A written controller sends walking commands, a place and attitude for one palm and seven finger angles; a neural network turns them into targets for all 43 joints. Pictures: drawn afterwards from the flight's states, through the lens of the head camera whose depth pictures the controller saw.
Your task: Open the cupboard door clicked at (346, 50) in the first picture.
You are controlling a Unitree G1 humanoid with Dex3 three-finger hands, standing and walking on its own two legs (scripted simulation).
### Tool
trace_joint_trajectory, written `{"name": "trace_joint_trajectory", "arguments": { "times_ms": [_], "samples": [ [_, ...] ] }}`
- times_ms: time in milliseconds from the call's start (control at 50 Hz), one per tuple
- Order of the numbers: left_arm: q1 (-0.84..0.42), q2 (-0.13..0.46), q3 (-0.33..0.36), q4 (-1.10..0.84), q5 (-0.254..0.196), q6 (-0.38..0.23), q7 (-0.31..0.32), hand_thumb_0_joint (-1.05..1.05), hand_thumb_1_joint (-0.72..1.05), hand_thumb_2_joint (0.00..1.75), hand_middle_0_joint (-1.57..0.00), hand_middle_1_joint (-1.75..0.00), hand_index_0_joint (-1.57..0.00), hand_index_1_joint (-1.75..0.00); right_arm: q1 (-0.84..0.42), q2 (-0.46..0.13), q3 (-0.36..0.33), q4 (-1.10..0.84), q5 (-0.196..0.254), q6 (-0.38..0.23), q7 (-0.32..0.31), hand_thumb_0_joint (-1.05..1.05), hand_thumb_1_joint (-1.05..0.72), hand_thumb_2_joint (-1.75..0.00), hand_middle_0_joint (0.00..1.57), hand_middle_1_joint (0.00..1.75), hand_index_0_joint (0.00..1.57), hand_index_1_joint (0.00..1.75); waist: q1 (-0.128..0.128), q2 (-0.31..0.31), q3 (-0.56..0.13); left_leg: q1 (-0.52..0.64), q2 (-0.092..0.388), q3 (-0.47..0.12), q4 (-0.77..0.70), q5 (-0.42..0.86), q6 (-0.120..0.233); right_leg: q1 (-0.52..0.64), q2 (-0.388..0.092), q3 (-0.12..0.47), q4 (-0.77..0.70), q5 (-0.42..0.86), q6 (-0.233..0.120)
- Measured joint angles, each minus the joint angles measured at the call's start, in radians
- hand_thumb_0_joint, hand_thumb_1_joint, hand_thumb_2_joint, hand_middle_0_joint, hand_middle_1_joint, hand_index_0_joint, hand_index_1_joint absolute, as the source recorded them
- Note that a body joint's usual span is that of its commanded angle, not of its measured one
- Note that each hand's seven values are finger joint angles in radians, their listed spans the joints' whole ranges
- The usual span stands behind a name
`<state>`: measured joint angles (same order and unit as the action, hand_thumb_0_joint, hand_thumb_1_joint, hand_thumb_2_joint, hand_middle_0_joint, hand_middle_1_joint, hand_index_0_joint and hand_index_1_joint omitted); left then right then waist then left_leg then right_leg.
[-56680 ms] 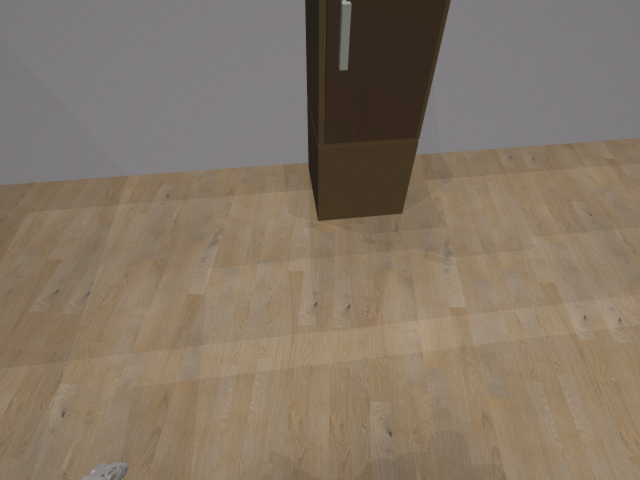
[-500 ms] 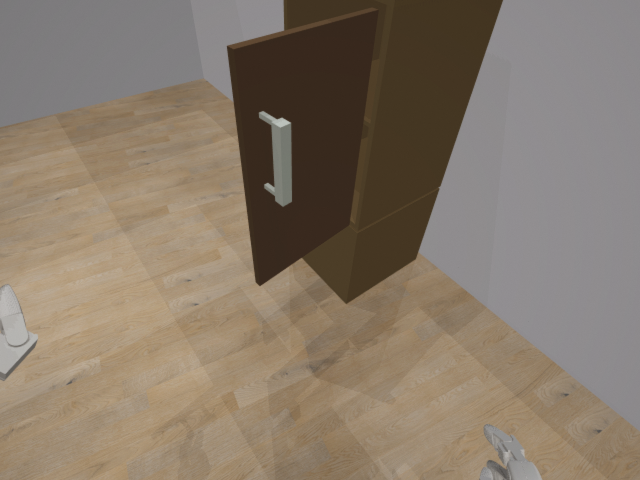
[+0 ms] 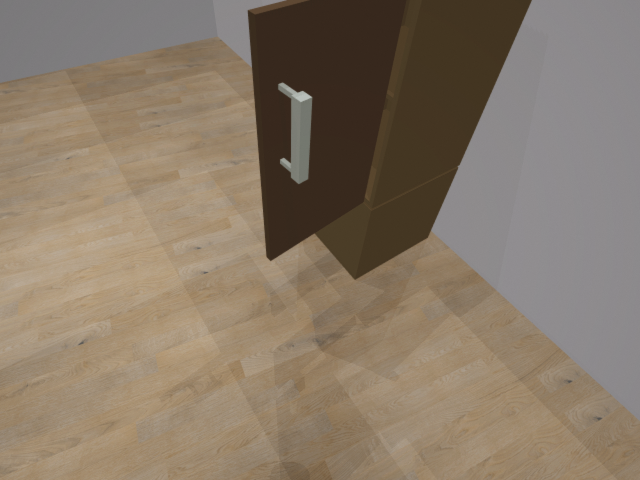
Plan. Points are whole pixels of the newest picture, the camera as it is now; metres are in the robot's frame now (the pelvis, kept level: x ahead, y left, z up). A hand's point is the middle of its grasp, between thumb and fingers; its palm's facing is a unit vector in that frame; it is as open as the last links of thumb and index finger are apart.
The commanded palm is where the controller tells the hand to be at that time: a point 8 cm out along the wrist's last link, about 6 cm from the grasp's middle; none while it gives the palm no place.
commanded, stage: let the arm hang, fingers relaxed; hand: left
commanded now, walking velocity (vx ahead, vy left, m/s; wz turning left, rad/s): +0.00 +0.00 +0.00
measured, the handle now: (292, 135) +0.67 +0.09 +0.04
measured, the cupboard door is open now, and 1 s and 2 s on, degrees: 97 97 97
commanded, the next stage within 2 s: look to check the result in 0.74 s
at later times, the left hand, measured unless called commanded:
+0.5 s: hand out of the picture +0.01 +0.21 -0.16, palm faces +0.00 -0.96 -0.27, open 7.4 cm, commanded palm none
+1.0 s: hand out of the picture +0.05 +0.21 -0.16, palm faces -0.02 -0.96 -0.29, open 7.4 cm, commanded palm none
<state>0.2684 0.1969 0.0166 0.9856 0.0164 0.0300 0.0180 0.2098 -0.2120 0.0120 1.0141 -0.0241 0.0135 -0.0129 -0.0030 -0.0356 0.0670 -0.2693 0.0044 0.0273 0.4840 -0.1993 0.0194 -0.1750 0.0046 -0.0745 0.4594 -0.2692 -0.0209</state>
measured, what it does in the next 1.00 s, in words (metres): stands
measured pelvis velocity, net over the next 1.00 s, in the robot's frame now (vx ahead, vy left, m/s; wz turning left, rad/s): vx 0.01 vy -0.01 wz -0.02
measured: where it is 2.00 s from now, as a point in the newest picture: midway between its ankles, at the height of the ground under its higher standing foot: outside the picture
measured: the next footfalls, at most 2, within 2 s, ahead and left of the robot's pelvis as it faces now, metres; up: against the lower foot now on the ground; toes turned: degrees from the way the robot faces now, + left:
none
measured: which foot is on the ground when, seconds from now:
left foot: down 0.00-1.00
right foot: down 0.00-1.00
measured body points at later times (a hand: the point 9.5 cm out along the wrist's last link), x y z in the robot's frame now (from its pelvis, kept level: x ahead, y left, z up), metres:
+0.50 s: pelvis +0.00 +0.00 +0.01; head +0.00 -0.01 +0.45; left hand +0.01 +0.26 -0.14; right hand +0.01 -0.23 -0.16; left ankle +0.04 +0.11 -0.74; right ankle -0.01 -0.11 -0.74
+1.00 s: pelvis +0.01 -0.01 +0.01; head +0.02 -0.02 +0.46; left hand +0.06 +0.26 -0.14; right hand +0.04 -0.28 -0.15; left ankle +0.04 +0.11 -0.74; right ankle -0.01 -0.11 -0.74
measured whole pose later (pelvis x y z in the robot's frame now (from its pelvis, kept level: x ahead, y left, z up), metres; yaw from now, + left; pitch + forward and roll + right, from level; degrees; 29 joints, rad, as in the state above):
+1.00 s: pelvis +0.01 -0.01 +0.01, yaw -1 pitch -2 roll +0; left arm 0.17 0.25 0.02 1.15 0.01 -0.01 0.02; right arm 0.17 -0.26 -0.01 1.15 -0.02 0.00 -0.02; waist -0.01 0.02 0.06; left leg -0.17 0.02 0.04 0.34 -0.14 0.00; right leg -0.09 0.02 -0.06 0.33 -0.21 -0.04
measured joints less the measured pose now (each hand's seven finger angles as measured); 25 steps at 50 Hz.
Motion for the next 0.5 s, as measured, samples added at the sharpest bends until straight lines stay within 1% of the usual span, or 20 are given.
{"name": "trace_joint_trajectory", "arguments": {
  "times_ms": [80, 200, 340, 500],
  "samples": [
    [0.024, 0.019, -0.003, 0.096, -0.001, -0.008, -0.005, 0.00, 0.97, 0.90, -0.21, -0.30, -0.20, -0.30, 0.024, 0.006, -0.006, 0.065, 0.004, 0.008, -0.007, 0.00, -0.91, -0.90, 0.20, 0.30, 0.20, 0.30, 0.011, 0.016, 0.010, 0.020, -0.001, -0.002, -0.038, 0.021, 0.002, 0.025, 0.001, -0.002, -0.049, 0.028, 0.002],
    [0.045, 0.030, -0.004, 0.175, -0.002, -0.012, -0.002, 0.01, 0.93, 0.90, -0.21, -0.30, -0.20, -0.29, 0.038, 0.011, -0.013, 0.113, 0.008, 0.007, -0.011, 0.00, -0.91, -0.90, 0.20, 0.30, 0.20, 0.30, 0.012, 0.048, 0.009, 0.043, -0.009, 0.008, -0.077, 0.042, 0.008, 0.037, -0.006, 0.007, -0.070, 0.042, 0.007],
    [0.021, 0.028, -0.004, 0.185, -0.002, -0.020, 0.002, 0.01, 0.91, 0.90, -0.20, -0.30, -0.20, -0.29, 0.026, 0.016, -0.016, 0.130, 0.009, 0.001, -0.009, 0.00, -0.91, -0.90, 0.20, 0.30, 0.20, 0.30, 0.008, 0.070, -0.006, 0.059, -0.015, 0.017, -0.096, 0.053, 0.011, 0.039, -0.013, 0.015, -0.063, 0.041, 0.009],
    [-0.038, 0.013, -0.004, 0.160, 0.000, -0.031, 0.002, 0.01, 0.90, 0.90, -0.20, -0.30, -0.20, -0.29, 0.000, 0.010, -0.021, 0.131, 0.005, -0.006, -0.007, 0.00, -0.91, -0.90, 0.20, 0.30, 0.20, 0.30, 0.000, 0.069, -0.026, 0.068, -0.013, 0.022, -0.106, 0.056, 0.006, 0.039, -0.012, 0.021, -0.058, 0.038, 0.006]
  ]
}}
